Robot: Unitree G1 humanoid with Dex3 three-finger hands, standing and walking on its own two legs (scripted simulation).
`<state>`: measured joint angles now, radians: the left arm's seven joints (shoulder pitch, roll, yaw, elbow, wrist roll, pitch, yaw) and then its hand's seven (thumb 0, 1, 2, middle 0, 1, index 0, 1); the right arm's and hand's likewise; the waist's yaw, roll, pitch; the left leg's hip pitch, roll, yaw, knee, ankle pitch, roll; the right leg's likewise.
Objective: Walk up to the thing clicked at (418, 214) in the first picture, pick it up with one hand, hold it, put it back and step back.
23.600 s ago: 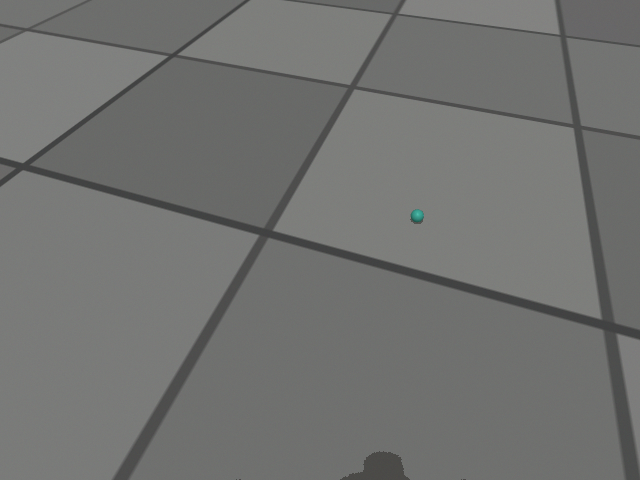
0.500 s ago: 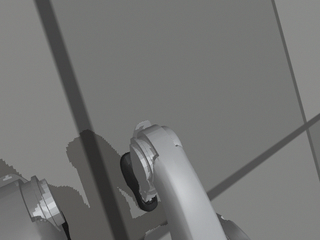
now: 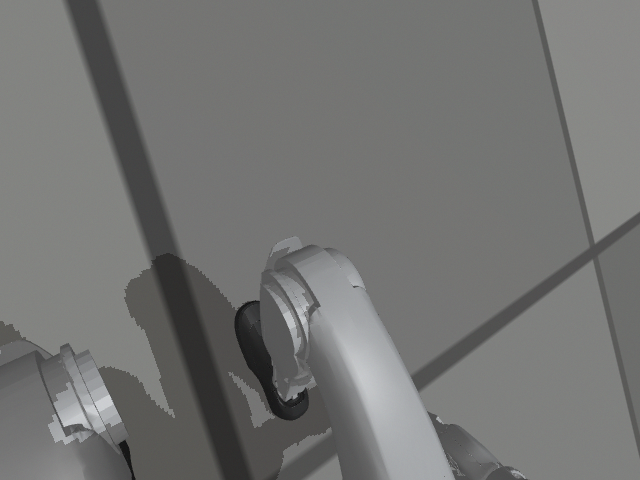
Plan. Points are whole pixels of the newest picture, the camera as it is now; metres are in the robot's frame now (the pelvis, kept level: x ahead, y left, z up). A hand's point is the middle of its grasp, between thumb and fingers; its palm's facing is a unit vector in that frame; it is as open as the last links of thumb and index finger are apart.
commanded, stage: rest palm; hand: left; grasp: from above
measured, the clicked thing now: out of the picture +0.50 +0.33 -0.29
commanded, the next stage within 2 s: close in 0.50 s
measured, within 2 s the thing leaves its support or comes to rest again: neither
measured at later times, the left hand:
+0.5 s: hand out of the picture +0.48 +0.31 -0.27, palm faces -0.45 -0.15 -0.88, open 12.9 cm
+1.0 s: hand out of the picture +0.48 +0.31 -0.27, palm faces -0.45 -0.15 -0.88, open 12.0 cm
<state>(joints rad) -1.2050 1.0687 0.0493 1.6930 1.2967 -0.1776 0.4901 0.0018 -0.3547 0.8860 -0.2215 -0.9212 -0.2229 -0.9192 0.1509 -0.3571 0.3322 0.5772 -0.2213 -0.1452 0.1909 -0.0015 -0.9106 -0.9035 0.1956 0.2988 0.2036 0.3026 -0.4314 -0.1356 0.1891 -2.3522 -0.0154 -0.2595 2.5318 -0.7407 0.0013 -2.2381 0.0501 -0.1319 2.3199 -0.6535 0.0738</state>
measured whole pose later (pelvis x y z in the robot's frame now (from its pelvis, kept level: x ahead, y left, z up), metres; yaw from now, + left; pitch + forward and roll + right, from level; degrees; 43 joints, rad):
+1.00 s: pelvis +0.00 +0.00 +0.00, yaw -1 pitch +30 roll -17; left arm -1.21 1.11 0.05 1.75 1.27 -0.17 0.57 0.00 -0.16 0.69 -0.29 -0.92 -0.33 -0.87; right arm 0.12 -0.36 0.38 0.58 -0.23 -0.18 0.20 0.00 -0.91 -0.90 0.19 0.30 0.20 0.30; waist -0.46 -0.15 0.23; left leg -2.34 0.00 -0.28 2.52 -0.74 0.00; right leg -2.23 0.05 -0.15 2.30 -0.63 0.09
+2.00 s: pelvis +0.00 +0.00 +0.01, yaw -2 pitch +30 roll -18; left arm -1.21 1.12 0.03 1.72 1.25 -0.17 0.56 -0.01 0.36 0.36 -0.67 -0.66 -0.73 -0.59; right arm 0.12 -0.35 0.40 0.58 -0.24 -0.16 0.19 0.00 -0.90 -0.90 0.20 0.30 0.20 0.30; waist -0.46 -0.15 0.23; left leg -2.34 0.00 -0.28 2.52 -0.74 0.01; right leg -2.22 0.05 -0.16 2.28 -0.63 0.08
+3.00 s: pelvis +0.00 +0.00 +0.01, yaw +1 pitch +34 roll -15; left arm -1.09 0.92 0.02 1.39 1.21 -0.10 0.27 -0.10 0.41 0.17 -0.82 -0.41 -1.05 -0.37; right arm 0.19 -0.35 0.23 0.58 -0.16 -0.04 0.19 0.00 -0.91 -0.90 0.20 0.30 0.20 0.30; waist -0.35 -0.02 0.05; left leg -2.37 -0.01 -0.22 2.47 -0.71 0.02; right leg -2.25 0.01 -0.12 2.28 -0.64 0.05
